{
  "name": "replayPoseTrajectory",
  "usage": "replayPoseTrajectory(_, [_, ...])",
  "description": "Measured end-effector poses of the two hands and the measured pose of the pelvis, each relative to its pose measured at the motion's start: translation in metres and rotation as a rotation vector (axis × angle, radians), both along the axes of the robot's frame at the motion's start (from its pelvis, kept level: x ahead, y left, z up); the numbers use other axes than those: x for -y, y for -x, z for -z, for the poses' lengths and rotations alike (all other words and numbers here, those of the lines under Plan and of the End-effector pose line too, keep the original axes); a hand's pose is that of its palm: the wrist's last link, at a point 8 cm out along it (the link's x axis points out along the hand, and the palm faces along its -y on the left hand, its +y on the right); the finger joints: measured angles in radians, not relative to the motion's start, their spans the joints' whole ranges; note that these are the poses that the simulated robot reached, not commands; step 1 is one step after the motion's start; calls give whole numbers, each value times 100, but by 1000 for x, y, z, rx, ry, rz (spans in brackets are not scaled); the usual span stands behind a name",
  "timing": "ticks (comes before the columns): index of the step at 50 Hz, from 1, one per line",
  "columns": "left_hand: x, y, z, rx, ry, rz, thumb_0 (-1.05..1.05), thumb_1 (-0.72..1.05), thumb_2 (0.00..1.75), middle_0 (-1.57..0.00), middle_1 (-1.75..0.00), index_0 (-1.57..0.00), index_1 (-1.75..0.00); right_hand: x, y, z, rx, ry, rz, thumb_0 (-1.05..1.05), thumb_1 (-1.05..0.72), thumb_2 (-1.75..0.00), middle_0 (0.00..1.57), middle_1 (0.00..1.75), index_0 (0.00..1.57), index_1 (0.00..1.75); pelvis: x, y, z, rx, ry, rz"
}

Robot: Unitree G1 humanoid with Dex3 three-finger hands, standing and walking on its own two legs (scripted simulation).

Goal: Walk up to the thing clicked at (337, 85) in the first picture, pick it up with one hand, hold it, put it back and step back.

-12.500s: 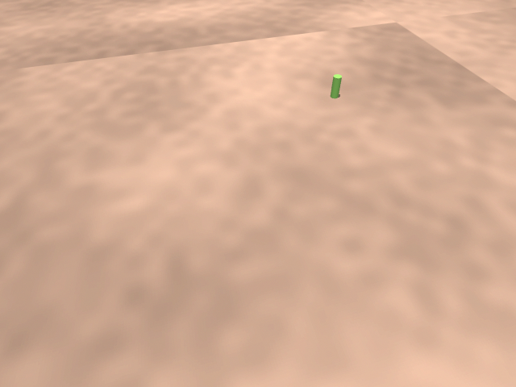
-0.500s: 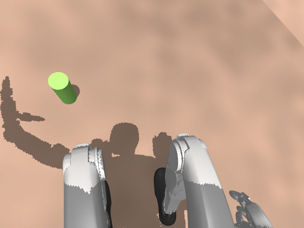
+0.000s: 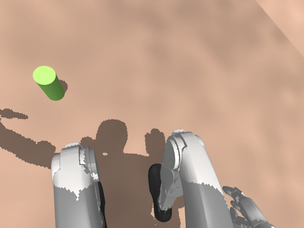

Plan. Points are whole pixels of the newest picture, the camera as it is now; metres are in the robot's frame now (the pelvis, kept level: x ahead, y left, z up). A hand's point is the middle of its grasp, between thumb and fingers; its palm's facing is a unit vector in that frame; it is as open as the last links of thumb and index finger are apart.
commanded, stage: approach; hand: left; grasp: from the side
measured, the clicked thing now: (50, 85) +0.53 +0.27 -0.28
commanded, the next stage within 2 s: close in in 0.36 s
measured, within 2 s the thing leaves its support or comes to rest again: neither
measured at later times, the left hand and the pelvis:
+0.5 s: hand (16, 88) +0.48 +0.33 -0.19, palm faces +0.21 -0.98 +0.02, open 17.4 cm; pelvis +0.00 +0.00 -0.05, yaw -5 degrees
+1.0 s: hand (40, 91) +0.49 +0.28 -0.23, palm faces +0.27 -0.96 -0.01, open 17.6 cm; pelvis -0.01 +0.01 -0.07, yaw -8 degrees
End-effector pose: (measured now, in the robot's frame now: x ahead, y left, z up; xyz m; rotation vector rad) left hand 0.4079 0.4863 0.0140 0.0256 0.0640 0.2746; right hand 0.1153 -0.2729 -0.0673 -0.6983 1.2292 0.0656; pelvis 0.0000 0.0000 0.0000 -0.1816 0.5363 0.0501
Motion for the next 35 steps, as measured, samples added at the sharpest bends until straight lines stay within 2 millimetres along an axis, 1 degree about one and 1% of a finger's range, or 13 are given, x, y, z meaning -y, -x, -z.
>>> replayPoseTrajectory(3, [8,-7,28,-27,30,-6,-1,-53,4,-7,-7,-5,-8,0,2,3,-18,9,-14,1,-91,-90,20,30,21,30,1,-1,6,8,5,7])
replayPoseTrajectory(7, [26,-17,74,-71,55,3,-1,-56,4,-7,-7,-5,-8,0,4,7,-57,31,-37,1,-90,-90,20,30,21,30,1,-2,16,25,16,16])
replayPoseTrajectory(11, [45,-27,118,-76,58,13,-1,-56,5,-7,-7,-5,-9,-1,7,10,-106,62,-64,1,-90,-90,20,30,21,30,0,-3,25,49,30,25])
replayPoseTrajectory(17, [71,-35,167,-71,45,30,-1,-55,8,-6,-9,-5,-11,-2,10,15,-171,109,-109,0,-91,-90,20,30,21,30,-1,-2,37,92,51,38])
replayPoseTrajectory(21, [89,-37,189,-71,49,55,-2,-54,8,-6,-10,-5,-11,-3,12,18,-197,130,-145,0,-92,-90,20,30,21,30,-3,1,44,125,64,46])
replayPoseTrajectory(26, [113,-41,210,-64,74,57,-1,-55,8,-6,-10,-5,-11,-4,12,21,-201,149,-189,0,-93,-91,20,30,21,30,-4,4,52,169,79,60])
replayPoseTrajectory(32, [139,-48,229,-43,95,26,-1,-58,5,-6,-8,-6,-9,-8,15,22,-205,172,-227,0,-94,-91,20,30,21,30,-5,7,60,217,98,74])
replayPoseTrajectory(35, [143,-49,233,-37,86,1,-2,-59,4,-6,-8,-6,-8,-10,18,22,-220,184,-244,0,-94,-91,20,30,21,30,-5,8,63,235,109,81])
